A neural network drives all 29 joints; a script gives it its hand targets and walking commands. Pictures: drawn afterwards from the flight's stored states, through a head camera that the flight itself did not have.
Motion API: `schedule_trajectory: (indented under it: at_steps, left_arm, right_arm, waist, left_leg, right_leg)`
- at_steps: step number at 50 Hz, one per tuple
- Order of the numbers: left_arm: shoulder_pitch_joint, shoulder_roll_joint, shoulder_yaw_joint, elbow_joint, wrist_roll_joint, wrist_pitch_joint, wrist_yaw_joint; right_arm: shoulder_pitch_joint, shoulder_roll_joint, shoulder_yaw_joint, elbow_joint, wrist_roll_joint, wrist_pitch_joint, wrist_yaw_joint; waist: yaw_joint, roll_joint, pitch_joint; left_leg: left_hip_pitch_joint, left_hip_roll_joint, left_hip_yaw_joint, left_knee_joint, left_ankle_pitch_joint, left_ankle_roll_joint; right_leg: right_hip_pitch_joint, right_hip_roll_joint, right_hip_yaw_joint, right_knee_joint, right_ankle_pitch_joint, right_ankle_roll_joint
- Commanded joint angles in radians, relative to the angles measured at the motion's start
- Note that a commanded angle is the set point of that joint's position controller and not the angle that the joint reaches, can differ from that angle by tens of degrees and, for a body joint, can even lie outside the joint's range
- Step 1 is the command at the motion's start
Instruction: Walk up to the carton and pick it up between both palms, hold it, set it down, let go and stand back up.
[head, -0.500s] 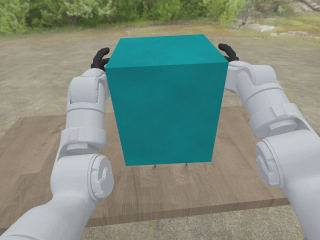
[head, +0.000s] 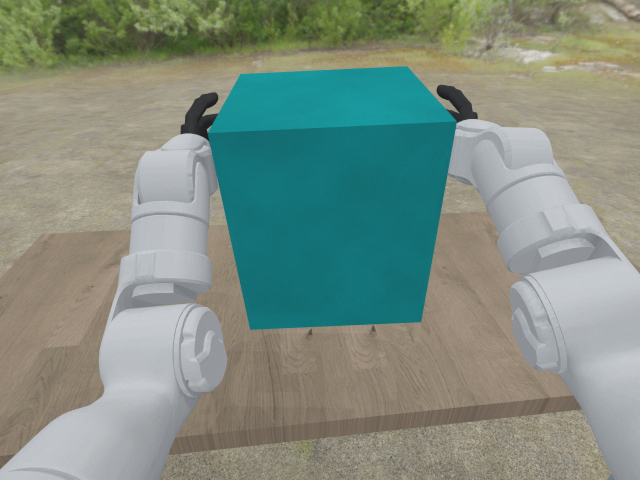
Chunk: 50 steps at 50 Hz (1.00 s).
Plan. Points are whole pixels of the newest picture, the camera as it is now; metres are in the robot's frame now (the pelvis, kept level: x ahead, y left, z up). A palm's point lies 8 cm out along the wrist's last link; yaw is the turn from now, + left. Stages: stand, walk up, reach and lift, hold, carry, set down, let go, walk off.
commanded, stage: hold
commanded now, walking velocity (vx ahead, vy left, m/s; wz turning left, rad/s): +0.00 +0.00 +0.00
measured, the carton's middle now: (329, 196) +0.37 +0.00 +0.26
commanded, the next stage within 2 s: set down in 1.62 s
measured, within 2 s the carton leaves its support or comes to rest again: neither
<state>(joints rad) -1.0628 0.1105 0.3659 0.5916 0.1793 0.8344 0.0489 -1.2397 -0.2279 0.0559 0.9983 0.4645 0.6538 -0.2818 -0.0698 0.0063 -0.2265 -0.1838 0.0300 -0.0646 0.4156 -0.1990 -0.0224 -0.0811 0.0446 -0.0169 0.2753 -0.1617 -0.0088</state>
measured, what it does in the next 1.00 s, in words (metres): stands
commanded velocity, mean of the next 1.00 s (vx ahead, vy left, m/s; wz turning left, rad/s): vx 0.00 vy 0.00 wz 0.00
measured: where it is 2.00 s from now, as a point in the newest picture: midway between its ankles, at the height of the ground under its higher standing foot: outside the picture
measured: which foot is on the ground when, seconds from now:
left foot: down 0.00-1.00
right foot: down 0.00-1.00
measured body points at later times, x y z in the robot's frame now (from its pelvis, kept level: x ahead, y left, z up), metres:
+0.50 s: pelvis +0.00 +0.00 +0.00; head -0.10 +0.01 +0.44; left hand +0.38 +0.16 +0.30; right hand +0.39 -0.15 +0.31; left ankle +0.02 +0.13 -0.75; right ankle -0.01 -0.11 -0.75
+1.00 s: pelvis +0.00 +0.00 +0.00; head -0.10 +0.02 +0.44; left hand +0.38 +0.16 +0.31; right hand +0.38 -0.15 +0.32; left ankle +0.02 +0.13 -0.75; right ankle -0.01 -0.11 -0.75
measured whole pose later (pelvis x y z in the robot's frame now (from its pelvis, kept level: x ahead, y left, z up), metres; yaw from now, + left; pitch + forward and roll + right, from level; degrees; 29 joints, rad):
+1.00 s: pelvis +0.00 +0.00 +0.00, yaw +0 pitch -2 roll -2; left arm -1.01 0.08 0.37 0.51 0.20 0.83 0.06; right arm -1.20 -0.23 0.06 0.96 0.45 0.64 -0.26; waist -0.06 0.02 -0.20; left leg -0.18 0.03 -0.06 0.42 -0.20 -0.02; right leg -0.09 0.04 -0.01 0.29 -0.16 0.00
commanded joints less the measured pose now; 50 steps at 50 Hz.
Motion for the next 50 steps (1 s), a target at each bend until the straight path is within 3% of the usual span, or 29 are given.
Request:
schedule_trajectory:
  at_steps: [1,4,5,8,10,11,14,17,20,23,25,28,31,32,33,34,35,36,39,42,46,50]
  left_arm:
    - [-0.821,-0.607,-0.315,-0.117,-0.174,-0.060,-0.131]
    - [-0.821,-0.609,-0.318,-0.121,-0.175,-0.059,-0.130]
    - [-0.792,-0.615,-0.304,-0.065,-0.137,-0.053,-0.129]
    - [-0.775,-0.615,-0.293,-0.057,-0.118,-0.061,-0.134]
    - [-0.799,-0.625,-0.313,-0.107,-0.138,-0.069,-0.127]
    - [-0.782,-0.621,-0.305,-0.124,-0.138,-0.069,-0.124]
    - [-0.779,-0.634,-0.336,-0.202,-0.151,-0.070,-0.113]
    - [-0.791,-0.628,-0.358,-0.259,-0.169,-0.067,-0.101]
    - [-0.777,-0.612,-0.344,-0.218,-0.155,-0.061,-0.105]
    - [-0.770,-0.617,-0.356,-0.198,-0.154,-0.062,-0.108]
    - [-0.753,-0.625,-0.351,-0.172,-0.149,-0.061,-0.112]
    - [-0.781,-0.636,-0.361,-0.152,-0.151,-0.061,-0.113]
    - [-0.762,-0.613,-0.338,-0.157,-0.140,-0.057,-0.111]
    - [-0.769,-0.621,-0.351,-0.177,-0.156,-0.060,-0.110]
    - [-0.766,-0.608,-0.341,-0.156,-0.149,-0.058,-0.112]
    - [-0.753,-0.605,-0.323,-0.148,-0.137,-0.057,-0.115]
    - [-0.737,-0.604,-0.320,-0.142,-0.139,-0.053,-0.120]
    - [-0.748,-0.619,-0.332,-0.148,-0.144,-0.055,-0.120]
    - [-0.749,-0.615,-0.314,-0.121,-0.132,-0.054,-0.121]
    - [-0.771,-0.612,-0.326,-0.146,-0.143,-0.065,-0.111]
    - [-0.774,-0.629,-0.346,-0.194,-0.151,-0.064,-0.106]
    - [-0.788,-0.631,-0.351,-0.176,-0.152,-0.057,-0.109]
  right_arm:
    - [-0.789,0.685,0.083,-0.346,0.169,-0.025,0.126]
    - [-0.788,0.685,0.084,-0.347,0.170,-0.025,0.127]
    - [-0.760,0.642,0.062,-0.298,0.141,-0.022,0.130]
    - [-0.756,0.656,0.053,-0.286,0.113,-0.035,0.144]
    - [-0.766,0.665,0.071,-0.312,0.131,-0.042,0.145]
    - [-0.777,0.682,0.096,-0.347,0.143,-0.047,0.143]
    - [-0.751,0.696,0.121,-0.391,0.161,-0.048,0.135]
    - [-0.743,0.720,0.148,-0.430,0.174,-0.045,0.131]
    - [-0.754,0.727,0.140,-0.440,0.154,-0.048,0.129]
    - [-0.739,0.709,0.117,-0.418,0.132,-0.045,0.129]
    - [-0.772,0.719,0.125,-0.449,0.130,-0.052,0.131]
    - [-0.759,0.694,0.089,-0.391,0.108,-0.046,0.132]
    - [-0.729,0.690,0.101,-0.360,0.119,-0.037,0.137]
    - [-0.757,0.706,0.116,-0.407,0.130,-0.047,0.137]
    - [-0.737,0.694,0.107,-0.377,0.125,-0.039,0.133]
    - [-0.745,0.693,0.109,-0.382,0.124,-0.041,0.133]
    - [-0.742,0.700,0.113,-0.401,0.126,-0.044,0.131]
    - [-0.746,0.687,0.108,-0.399,0.128,-0.043,0.130]
    - [-0.766,0.686,0.105,-0.392,0.119,-0.048,0.136]
    - [-0.775,0.712,0.113,-0.397,0.124,-0.054,0.140]
    - [-0.756,0.705,0.127,-0.405,0.147,-0.050,0.137]
    - [-0.746,0.688,0.091,-0.366,0.125,-0.043,0.144]
  waist:
    - [-0.008,0.051,-0.259]
    - [-0.008,0.053,-0.261]
    - [-0.008,0.081,-0.184]
    - [0.003,0.062,-0.178]
    - [-0.006,0.072,-0.232]
    - [0.014,0.055,-0.264]
    - [-0.005,0.057,-0.318]
    - [0.001,0.038,-0.338]
    - [0.017,0.015,-0.299]
    - [0.004,0.024,-0.252]
    - [0.016,0.018,-0.265]
    - [-0.010,0.048,-0.222]
    - [0.001,0.042,-0.232]
    - [0.008,0.036,-0.275]
    - [-0.003,0.041,-0.246]
    - [0.013,0.029,-0.243]
    - [0.007,0.016,-0.262]
    - [-0.004,0.037,-0.259]
    - [0.014,0.029,-0.236]
    - [0.020,0.030,-0.256]
    - [0.003,0.051,-0.294]
    - [-0.003,0.063,-0.236]
  left_leg:
    - [0.114,-0.061,0.009,-0.036,0.245,-0.041]
    - [0.115,-0.060,0.008,-0.036,0.248,-0.042]
    - [0.071,-0.056,0.008,-0.055,0.191,-0.043]
    - [0.025,-0.049,0.013,-0.081,0.137,-0.034]
    - [0.058,-0.052,0.006,-0.060,0.204,-0.043]
    - [0.065,-0.057,0.009,-0.047,0.241,-0.039]
    - [0.122,-0.060,0.004,-0.021,0.320,-0.050]
    - [0.130,-0.062,0.005,-0.020,0.312,-0.043]
    - [0.098,-0.065,0.010,-0.035,0.245,-0.025]
    - [0.082,-0.058,0.012,-0.051,0.202,-0.027]
    - [0.076,-0.057,0.011,-0.052,0.181,-0.018]
    - [0.068,-0.046,0.009,-0.064,0.144,-0.026]
    - [0.076,-0.050,0.012,-0.061,0.168,-0.026]
    - [0.078,-0.052,0.010,-0.053,0.192,-0.024]
    - [0.083,-0.054,0.011,-0.050,0.200,-0.028]
    - [0.082,-0.054,0.012,-0.053,0.203,-0.026]
    - [0.087,-0.059,0.018,-0.050,0.205,-0.020]
    - [0.089,-0.059,0.012,-0.048,0.213,-0.028]
    - [0.074,-0.054,0.016,-0.059,0.175,-0.023]
    - [0.073,-0.057,0.015,-0.055,0.186,-0.018]
    - [0.101,-0.055,0.009,-0.034,0.253,-0.035]
    - [0.075,-0.049,0.013,-0.059,0.172,-0.035]
  right_leg:
    - [0.035,0.038,0.038,-0.034,0.175,0.054]
    - [0.034,0.039,0.037,-0.034,0.174,0.053]
    - [0.020,0.027,0.044,-0.032,0.147,0.039]
    - [0.048,0.022,0.050,-0.024,0.131,0.032]
    - [0.065,0.027,0.048,-0.012,0.190,0.033]
    - [0.088,0.027,0.048,-0.008,0.223,0.039]
    - [0.107,0.038,0.042,0.010,0.318,0.049]
    - [0.100,0.039,0.042,0.008,0.304,0.056]
    - [0.079,0.030,0.042,-0.004,0.253,0.062]
    - [0.059,0.030,0.043,-0.012,0.205,0.054]
    - [0.064,0.030,0.043,-0.015,0.187,0.053]
    - [0.045,0.030,0.043,-0.022,0.147,0.040]
    - [0.058,0.026,0.050,-0.020,0.170,0.039]
    - [0.074,0.028,0.049,-0.014,0.193,0.041]
    - [0.076,0.025,0.052,-0.015,0.215,0.042]
    - [0.081,0.028,0.047,-0.015,0.212,0.043]
    - [0.094,0.024,0.052,-0.017,0.228,0.047]
    - [0.080,0.024,0.052,-0.013,0.233,0.046]
    - [0.064,0.028,0.045,-0.023,0.169,0.042]
    - [0.057,0.025,0.044,-0.019,0.182,0.046]
    - [0.082,0.033,0.044,-0.001,0.252,0.044]
    - [0.047,0.028,0.041,-0.014,0.158,0.041]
